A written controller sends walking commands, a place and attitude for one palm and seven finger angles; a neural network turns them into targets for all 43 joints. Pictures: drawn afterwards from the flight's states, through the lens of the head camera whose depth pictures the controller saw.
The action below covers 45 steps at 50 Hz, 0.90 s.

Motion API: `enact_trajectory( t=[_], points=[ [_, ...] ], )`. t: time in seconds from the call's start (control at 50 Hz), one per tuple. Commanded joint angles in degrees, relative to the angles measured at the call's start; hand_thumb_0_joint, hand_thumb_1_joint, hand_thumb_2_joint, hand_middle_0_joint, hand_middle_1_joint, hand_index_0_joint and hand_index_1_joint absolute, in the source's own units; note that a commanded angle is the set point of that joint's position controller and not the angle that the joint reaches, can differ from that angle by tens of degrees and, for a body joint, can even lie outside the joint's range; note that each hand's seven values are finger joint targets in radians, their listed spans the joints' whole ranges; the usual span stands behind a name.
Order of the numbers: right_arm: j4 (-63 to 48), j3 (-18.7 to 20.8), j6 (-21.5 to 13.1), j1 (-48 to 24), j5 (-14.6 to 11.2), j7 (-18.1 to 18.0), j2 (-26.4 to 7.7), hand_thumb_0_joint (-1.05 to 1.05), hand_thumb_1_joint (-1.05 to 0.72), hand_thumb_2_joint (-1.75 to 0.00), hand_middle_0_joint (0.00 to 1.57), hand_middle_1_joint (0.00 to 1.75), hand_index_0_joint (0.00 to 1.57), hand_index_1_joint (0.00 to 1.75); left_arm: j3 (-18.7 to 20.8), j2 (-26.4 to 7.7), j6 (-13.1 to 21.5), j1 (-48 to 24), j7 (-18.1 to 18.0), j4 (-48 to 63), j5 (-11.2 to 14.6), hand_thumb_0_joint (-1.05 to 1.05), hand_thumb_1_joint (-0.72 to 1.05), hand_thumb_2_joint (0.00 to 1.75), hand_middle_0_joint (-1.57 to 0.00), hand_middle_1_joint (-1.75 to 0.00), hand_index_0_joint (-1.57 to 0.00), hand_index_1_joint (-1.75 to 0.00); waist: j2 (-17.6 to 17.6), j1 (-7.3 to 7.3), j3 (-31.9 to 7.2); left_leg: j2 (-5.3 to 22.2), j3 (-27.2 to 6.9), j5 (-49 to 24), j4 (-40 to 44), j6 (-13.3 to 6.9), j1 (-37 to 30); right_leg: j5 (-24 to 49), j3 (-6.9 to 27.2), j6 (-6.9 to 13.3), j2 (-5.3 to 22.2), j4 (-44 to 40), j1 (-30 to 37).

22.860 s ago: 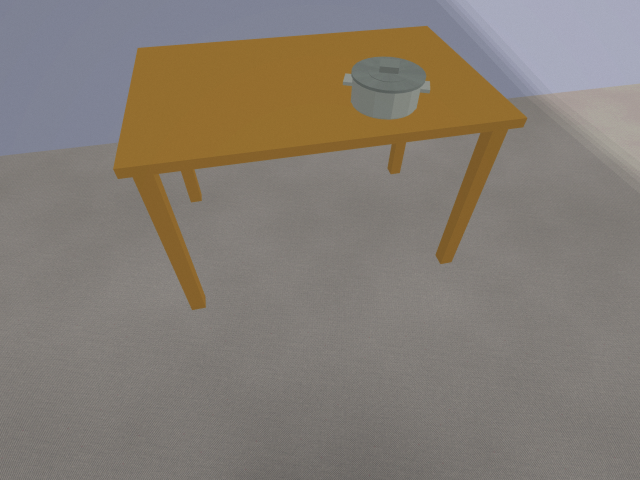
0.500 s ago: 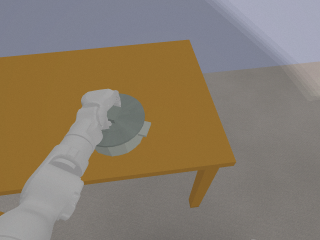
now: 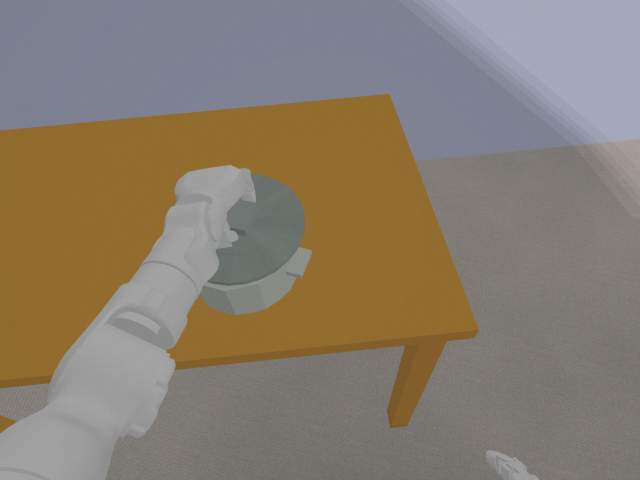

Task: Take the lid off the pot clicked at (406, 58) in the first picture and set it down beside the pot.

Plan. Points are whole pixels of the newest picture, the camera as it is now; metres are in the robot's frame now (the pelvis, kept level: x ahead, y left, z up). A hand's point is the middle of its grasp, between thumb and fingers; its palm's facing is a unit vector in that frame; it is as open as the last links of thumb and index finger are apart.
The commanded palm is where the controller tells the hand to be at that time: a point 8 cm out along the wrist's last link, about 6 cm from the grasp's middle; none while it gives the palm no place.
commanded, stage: lift the lid straight up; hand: left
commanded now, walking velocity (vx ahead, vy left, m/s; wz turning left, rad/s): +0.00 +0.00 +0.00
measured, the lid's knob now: (235, 216) +0.48 +0.13 +0.05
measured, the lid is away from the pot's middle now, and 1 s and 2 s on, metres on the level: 0.01 0.01 0.05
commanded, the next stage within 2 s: move the lid sideways beside the pot in 1.40 s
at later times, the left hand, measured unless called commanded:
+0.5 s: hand (217, 197) +0.46 +0.14 +0.11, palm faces -0.26 -0.08 -0.96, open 8.7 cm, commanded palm +0.44 +0.14 +0.19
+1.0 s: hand (204, 175) +0.46 +0.14 +0.15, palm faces -0.23 -0.10 -0.97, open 8.7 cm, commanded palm +0.44 +0.15 +0.23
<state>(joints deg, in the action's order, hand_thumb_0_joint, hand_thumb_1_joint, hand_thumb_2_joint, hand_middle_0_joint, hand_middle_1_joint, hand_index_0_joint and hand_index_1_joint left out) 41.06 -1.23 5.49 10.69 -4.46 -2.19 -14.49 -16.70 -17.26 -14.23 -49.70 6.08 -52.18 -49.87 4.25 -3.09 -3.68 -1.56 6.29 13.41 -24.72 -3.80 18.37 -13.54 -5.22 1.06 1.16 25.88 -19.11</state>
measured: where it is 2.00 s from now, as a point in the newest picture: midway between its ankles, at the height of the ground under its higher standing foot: outside the picture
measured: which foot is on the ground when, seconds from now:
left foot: down 0.00-1.00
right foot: down 0.00-1.00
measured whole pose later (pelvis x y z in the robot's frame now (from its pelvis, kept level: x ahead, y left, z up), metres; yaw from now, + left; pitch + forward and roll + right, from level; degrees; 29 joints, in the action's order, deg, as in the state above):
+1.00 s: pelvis +0.00 +0.01 +0.00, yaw +1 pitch +5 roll +0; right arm 40.4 -2.1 3.6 9.4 -4.5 -2.0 -15.3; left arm -18.0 -19.5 -19.1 -57.7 15.1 -47.0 -49.3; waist 4.8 -2.2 -3.1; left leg -2.6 5.4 12.4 -22.8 -4.4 15.8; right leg -13.0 -5.9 0.4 2.0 24.2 -16.3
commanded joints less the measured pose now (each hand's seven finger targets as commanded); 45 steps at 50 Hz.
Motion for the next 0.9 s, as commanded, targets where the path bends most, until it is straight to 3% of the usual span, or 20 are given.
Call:
enact_trajectory(
  t=[0.0, 0.02, 0.04, 0.08, 0.16, 0.22, 0.24, 0.3, 0.38, 0.46, 0.5, 0.56, 0.62, 0.66, 0.68, 0.72, 0.74, 0.76, 0.8, 0.88],
  points=[
    [-6.27, 2.14, -2.03, -1.94, 0.39, -0.12, -6.97, 0.00, -0.90, -0.90, 0.20, 0.30, 0.20, 0.30, 4.40, -13.54, -0.25, -33.63, -2.62, 14.17, -2.90, 0.00, 0.60, 1.05, -0.90, -1.10, -0.69, -1.00, -3.40, -0.53, -24.72, 1.21, -7.56, -21.90, 0.00, -0.32, -13.86, 21.97, 3.99, 1.24, -0.65, -0.99, 7.77],
    [-6.69, 1.99, -1.93, -2.23, 0.37, -0.07, -6.93, 0.00, -0.90, -0.90, 0.20, 0.30, 0.20, 0.30, 3.66, -12.16, -0.41, -33.12, -2.18, 13.71, -2.72, 0.00, 0.60, 1.05, -0.90, -1.10, -0.69, -1.00, -3.83, -0.54, -24.07, 1.11, -7.66, -22.19, 0.18, -0.38, -13.05, 21.85, 4.06, 1.30, -0.70, -1.32, 7.77],
    [-6.01, 1.95, -1.58, -1.75, 0.34, -0.16, -7.33, 0.00, -0.90, -0.90, 0.20, 0.30, 0.20, 0.30, 4.92, -13.85, -1.18, -32.33, -2.11, 10.82, -2.88, 0.00, 0.60, 1.05, -0.90, -1.10, -0.69, -1.00, -5.63, -0.56, -21.90, 1.22, -7.31, -19.74, 0.47, -0.42, -11.50, 20.98, 4.02, 1.24, -0.72, -1.44, 7.84],
    [-6.32, 1.85, -1.77, -2.06, -0.02, -0.35, -7.13, 0.00, -0.90, -0.90, 0.20, 0.30, 0.20, 0.30, 2.87, -11.55, -1.49, -35.28, -1.44, 12.05, -1.39, 0.00, 0.60, 1.05, -0.90, -1.10, -0.69, -1.00, -6.50, -1.24, -21.07, 0.88, -7.01, -16.54, 1.08, -0.66, -10.94, 19.60, 4.03, 0.95, -0.62, -1.95, 7.61],
    [-6.34, 1.61, -2.86, -1.75, -0.04, -1.35, -7.41, 0.00, -0.90, -0.90, 0.20, 0.30, 0.20, 0.30, 4.66, -15.05, -0.16, -40.24, -0.44, 14.25, -1.01, 0.00, 0.60, 1.05, -0.90, -1.10, -0.69, -1.00, -5.12, -1.51, -23.56, 0.60, -7.31, -15.10, 1.56, -0.90, -12.31, 18.86, 4.62, 0.86, -0.29, -2.23, 8.81],
    [-7.18, 1.62, -4.00, -1.75, 0.24, -1.64, -7.00, 0.00, -0.90, -0.90, 0.20, 0.30, 0.20, 0.30, 5.37, -16.20, 1.56, -41.13, -0.12, 18.13, -1.88, 0.00, 0.60, 1.05, -0.90, -1.10, -0.69, -1.00, -3.60, -1.00, -26.81, 0.66, -8.01, -18.64, 1.02, -1.00, -14.79, 20.80, 4.69, 1.12, -0.26, -2.16, 9.79],
    [-6.56, 1.54, -3.89, -1.43, 0.21, -1.71, -7.18, 0.00, -0.90, -0.90, 0.20, 0.30, 0.20, 0.30, 5.97, -17.11, 1.34, -39.28, -0.19, 15.24, -2.46, 0.00, 0.60, 1.05, -0.90, -1.10, -0.69, -1.00, -3.45, -0.90, -25.56, 0.70, -7.92, -18.21, 1.00, -0.90, -14.04, 20.58, 4.74, 1.19, -0.31, -2.10, 9.58],
    [-5.95, 1.62, -3.94, -1.02, 0.01, -1.41, -7.16, 0.00, -0.90, -0.90, 0.20, 0.30, 0.20, 0.30, 3.76, -14.18, 0.59, -39.95, -0.28, 14.24, -2.21, 0.00, 0.60, 1.05, -0.90, -1.10, -0.69, -1.00, -4.05, -1.34, -23.93, 0.87, -7.87, -18.15, 1.24, -0.67, -13.78, 20.06, 4.18, 1.17, -0.49, -2.11, 7.95],
    [-6.06, 1.65, -4.12, -1.45, 0.29, -0.87, -7.57, 0.00, -0.90, -0.90, 0.20, 0.30, 0.20, 0.30, 6.60, -16.57, -0.64, -38.01, -0.26, 13.63, -1.45, 0.00, 0.60, 1.05, -0.90, -1.10, -0.69, -1.00, -5.07, -0.15, -24.35, 0.82, -7.81, -19.58, 1.31, -0.63, -12.98, 22.19, 4.29, 1.18, -0.28, -1.89, 10.07],
    [-6.27, 1.72, -3.74, -2.02, 0.06, -0.28, -7.53, 0.00, -0.90, -0.90, 0.20, 0.30, 0.20, 0.30, 3.47, -13.64, -2.01, -39.80, 1.13, 14.60, -2.07, 0.00, 0.60, 1.05, -0.90, -1.10, -0.69, -1.00, -4.78, -0.68, -23.35, 0.94, -7.94, -20.49, 1.22, -0.60, -13.30, 22.16, 3.98, 1.14, -0.32, -1.81, 8.78],
    [-6.83, 1.76, -3.95, -2.43, 0.13, -0.10, -7.52, 0.00, -0.90, -0.90, 0.20, 0.30, 0.20, 0.30, 4.50, -15.13, -2.18, -39.95, 1.51, 16.23, -2.20, 0.00, 0.60, 1.05, -0.90, -1.10, -0.69, -1.00, -3.68, -0.20, -24.96, 0.85, -8.40, -21.48, 1.06, -0.62, -14.59, 22.18, 4.10, 1.23, -0.30, -1.70, 9.27],
    [-7.18, 1.54, -4.10, -2.56, 0.32, -0.47, -7.67, 0.00, -0.90, -0.90, 0.20, 0.30, 0.20, 0.30, 7.21, -18.25, -1.94, -39.89, 2.09, 17.60, -1.40, 0.00, 0.60, 1.05, -0.90, -1.10, -0.69, -1.00, -5.55, 0.23, -27.41, 0.65, -8.45, -23.05, 1.09, -0.87, -14.80, 24.49, 4.29, 1.01, -0.15, -1.52, 12.11],
    [-7.23, 1.67, -4.40, -2.87, 0.06, -0.25, -7.14, 0.00, -0.90, -0.90, 0.20, 0.30, 0.20, 0.30, 2.93, -13.64, -1.80, -42.76, 2.87, 19.59, -1.84, 0.00, 0.60, 1.05, -0.90, -1.10, -0.69, -1.00, -4.92, -0.83, -25.97, 1.02, -8.79, -25.24, 0.69, -0.76, -16.20, 23.99, 3.91, 1.05, -0.23, -1.81, 9.12],
    [-6.51, 1.65, -4.22, -2.57, 0.06, 0.04, -7.34, 0.00, -0.90, -0.90, 0.20, 0.30, 0.20, 0.30, 2.54, -13.32, -2.52, -43.14, 2.95, 17.86, -1.95, 0.00, 0.60, 1.05, -0.90, -1.10, -0.69, -1.00, -4.62, -0.90, -23.73, 1.16, -8.90, -23.41, 0.97, -0.51, -16.21, 21.83, 3.58, 1.06, -0.43, -1.95, 7.31],
    [-6.20, 1.66, -4.16, -2.42, 0.20, -0.05, -7.56, 0.00, -0.90, -0.90, 0.20, 0.30, 0.20, 0.30, 4.98, -15.92, -2.75, -42.71, 2.86, 16.91, -2.02, 0.00, 0.60, 1.05, -0.90, -1.10, -0.69, -1.00, -5.67, -0.48, -24.25, 1.11, -8.96, -22.84, 1.01, -0.52, -16.11, 21.68, 3.63, 1.15, -0.49, -1.82, 8.01],
    [-6.90, 1.27, -4.19, -3.28, 0.31, -0.17, -7.55, 0.00, -0.90, -0.90, 0.20, 0.30, 0.20, 0.30, 6.57, -17.00, -2.92, -42.01, 3.07, 16.85, -1.01, 0.00, 0.60, 1.05, -0.90, -1.10, -0.69, -1.00, -5.85, 0.26, -24.42, 0.69, -8.74, -22.63, 1.39, -0.54, -14.61, 22.87, 3.86, 1.26, -0.15, -1.85, 10.14],
    [-6.87, 1.11, -4.24, -3.47, 0.30, -0.20, -7.57, 0.00, -0.90, -0.90, 0.20, 0.30, 0.20, 0.30, 6.08, -17.40, -2.87, -43.63, 3.14, 18.10, -1.35, 0.00, 0.60, 1.05, -0.90, -1.10, -0.69, -1.00, -4.82, 0.12, -25.48, 0.69, -8.82, -22.95, 1.38, -0.44, -15.35, 23.31, 3.94, 1.22, -0.04, -1.55, 10.29],
    [-7.04, 1.11, -4.29, -3.59, 0.21, -0.16, -7.16, 0.00, -0.90, -0.90, 0.20, 0.30, 0.20, 0.30, 3.62, -14.59, -3.12, -43.67, 3.42, 17.75, -1.53, 0.00, 0.60, 1.05, -0.90, -1.10, -0.69, -1.00, -4.65, -0.24, -25.59, 0.60, -8.91, -23.81, 1.16, -0.45, -15.99, 23.50, 3.88, 1.19, -0.08, -1.50, 9.62],
    [-7.24, 1.28, -4.30, -3.78, 0.29, 0.21, -7.23, 0.00, -0.90, -0.90, 0.20, 0.30, 0.20, 0.30, 3.98, -15.62, -3.40, -44.04, 3.62, 19.87, -2.64, 0.00, 0.60, 1.05, -0.90, -1.10, -0.69, -1.00, -3.16, 0.13, -26.73, 1.08, -9.40, -26.32, 0.81, -0.18, -17.64, 23.38, 3.78, 1.32, -0.06, -1.42, 8.99],
    [-6.84, 0.97, -3.61, -4.10, 0.16, 0.08, -7.49, 0.00, -0.90, -0.90, 0.20, 0.30, 0.20, 0.30, 5.24, -16.78, -4.94, -43.27, 4.62, 15.96, -1.94, 0.00, 0.60, 1.05, -0.90, -1.10, -0.69, -1.00, -7.34, 0.03, -23.19, 0.73, -8.65, -21.41, 1.62, -0.43, -13.98, 22.48, 3.82, 1.17, -0.03, -2.11, 10.09]
  ],
)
